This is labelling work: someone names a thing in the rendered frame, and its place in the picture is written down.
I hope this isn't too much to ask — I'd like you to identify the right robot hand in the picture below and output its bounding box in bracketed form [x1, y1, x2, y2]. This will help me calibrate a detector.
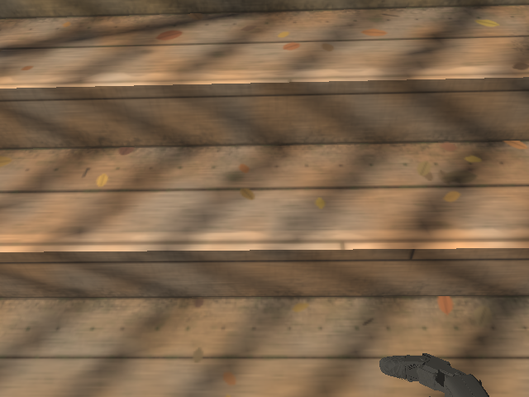
[379, 353, 489, 397]

